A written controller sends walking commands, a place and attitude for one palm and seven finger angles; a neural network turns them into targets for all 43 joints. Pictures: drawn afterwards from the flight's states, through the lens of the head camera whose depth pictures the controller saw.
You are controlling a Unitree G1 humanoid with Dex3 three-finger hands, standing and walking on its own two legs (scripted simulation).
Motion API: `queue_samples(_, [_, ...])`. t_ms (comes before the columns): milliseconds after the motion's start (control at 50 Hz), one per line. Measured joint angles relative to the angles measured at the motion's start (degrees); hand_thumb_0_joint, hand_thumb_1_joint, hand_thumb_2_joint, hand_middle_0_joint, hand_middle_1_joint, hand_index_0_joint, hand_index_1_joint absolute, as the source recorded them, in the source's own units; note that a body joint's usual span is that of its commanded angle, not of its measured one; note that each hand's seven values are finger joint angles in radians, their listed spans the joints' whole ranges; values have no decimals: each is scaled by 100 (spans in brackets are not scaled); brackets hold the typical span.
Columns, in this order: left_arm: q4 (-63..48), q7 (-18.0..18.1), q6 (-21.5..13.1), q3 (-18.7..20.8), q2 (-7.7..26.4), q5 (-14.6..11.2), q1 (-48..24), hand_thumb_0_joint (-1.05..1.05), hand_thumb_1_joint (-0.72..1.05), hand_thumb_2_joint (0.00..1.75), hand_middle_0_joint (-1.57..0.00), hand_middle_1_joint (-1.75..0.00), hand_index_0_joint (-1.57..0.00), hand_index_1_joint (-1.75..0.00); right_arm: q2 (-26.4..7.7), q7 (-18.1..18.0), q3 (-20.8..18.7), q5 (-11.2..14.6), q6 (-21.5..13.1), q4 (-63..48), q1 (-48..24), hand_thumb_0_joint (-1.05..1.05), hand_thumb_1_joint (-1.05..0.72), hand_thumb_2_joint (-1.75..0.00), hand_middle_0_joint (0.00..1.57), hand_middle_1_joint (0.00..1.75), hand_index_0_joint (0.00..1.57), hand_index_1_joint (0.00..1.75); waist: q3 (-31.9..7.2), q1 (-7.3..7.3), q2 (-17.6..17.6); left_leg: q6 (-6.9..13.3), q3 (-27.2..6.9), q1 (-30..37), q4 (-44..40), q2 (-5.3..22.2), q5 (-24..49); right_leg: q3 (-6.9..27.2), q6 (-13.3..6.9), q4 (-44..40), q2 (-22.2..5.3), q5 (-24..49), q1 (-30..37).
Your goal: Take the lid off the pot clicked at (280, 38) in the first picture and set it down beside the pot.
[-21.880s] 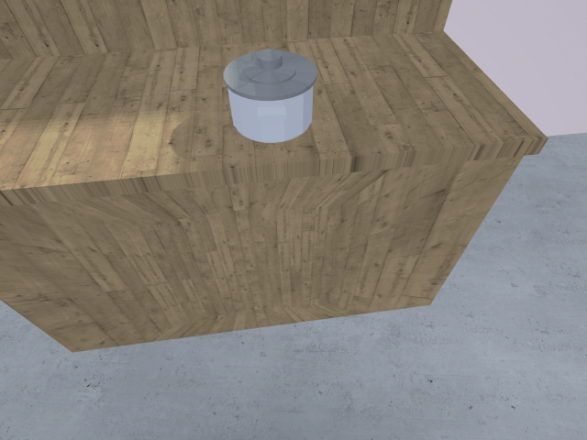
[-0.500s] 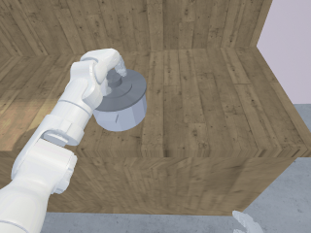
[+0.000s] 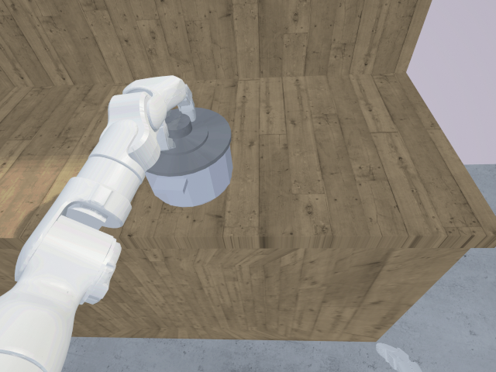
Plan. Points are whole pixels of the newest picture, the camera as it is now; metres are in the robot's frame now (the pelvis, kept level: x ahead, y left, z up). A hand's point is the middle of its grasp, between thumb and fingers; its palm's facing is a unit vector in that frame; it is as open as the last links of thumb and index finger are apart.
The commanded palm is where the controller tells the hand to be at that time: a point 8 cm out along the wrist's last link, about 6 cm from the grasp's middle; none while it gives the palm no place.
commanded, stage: close the fingers and squeeze the knob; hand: left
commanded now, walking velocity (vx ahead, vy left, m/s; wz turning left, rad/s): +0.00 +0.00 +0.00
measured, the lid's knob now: (177, 125) +0.49 +0.12 +0.16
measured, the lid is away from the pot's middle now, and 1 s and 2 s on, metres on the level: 0.00 0.00 0.02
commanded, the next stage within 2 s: lift the lid straight up in 1.00 s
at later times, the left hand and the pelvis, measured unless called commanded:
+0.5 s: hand (165, 128) +0.46 +0.13 +0.18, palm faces -0.29 -0.07 -0.95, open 8.3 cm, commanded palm +0.44 +0.14 +0.24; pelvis +0.01 +0.00 +0.00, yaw +0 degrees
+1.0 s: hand (165, 127) +0.46 +0.13 +0.18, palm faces -0.31 -0.08 -0.95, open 8.3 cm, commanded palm +0.44 +0.14 +0.24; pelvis +0.00 +0.00 +0.00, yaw +0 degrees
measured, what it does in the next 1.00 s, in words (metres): stands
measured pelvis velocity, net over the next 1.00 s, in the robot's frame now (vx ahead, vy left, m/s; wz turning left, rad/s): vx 0.00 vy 0.00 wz -0.01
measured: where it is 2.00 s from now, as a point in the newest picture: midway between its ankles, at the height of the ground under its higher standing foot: outside the picture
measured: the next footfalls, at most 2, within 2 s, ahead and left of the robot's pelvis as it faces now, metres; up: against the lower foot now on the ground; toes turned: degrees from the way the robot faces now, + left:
none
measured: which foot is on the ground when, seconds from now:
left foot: down 0.00-1.00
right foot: down 0.00-1.00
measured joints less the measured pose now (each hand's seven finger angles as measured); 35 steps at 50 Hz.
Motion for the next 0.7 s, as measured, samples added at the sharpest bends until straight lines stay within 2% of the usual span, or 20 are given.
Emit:
queue_samples(160, [-15, -40, -57, 108, 68, -15, 59, 0, 0, 114, -66, -72, -66, -71, 12, 5, -13, -27, -43, 2, 119, 1, -90, -90, 20, 30, 20, 30, -9, -37, 0, 8, 19, 38, -28, 3, -14, 24, 7, -52, 5, 8, 42])
queue_samples(300, [-273, -42, -8, 16, 69, 1, 157, 0, 9, 108, -66, -82, -64, -79, -16, 38, -61, -21, -35, -23, 120, 1, -90, -90, 20, 30, 20, 30, 11, -18, 3, 19, 20, 55, -42, -12, -23, 28, 20, -71, -9, 3, 63])
queue_samples(460, [-405, -34, 6, 37, 11, -52, 225, 2, 14, 100, -70, -90, -61, -83, -15, 65, -51, -19, -35, -48, -4, 1, -90, -90, 20, 30, 20, 30, 6, 31, 35, 33, 12, 67, -40, -28, -30, 21, 34, -78, -23, -5, 83])
queue_samples(700, [-215, -13, -32, 41, -39, -25, 103, 2, 15, 99, -72, -92, -61, -82, 44, 21, 43, -14, -7, -80, -139, 1, -90, -90, 20, 30, 20, 30, -11, 48, -29, 19, 3, 34, -11, -15, -31, 15, 20, -49, -10, -7, 50])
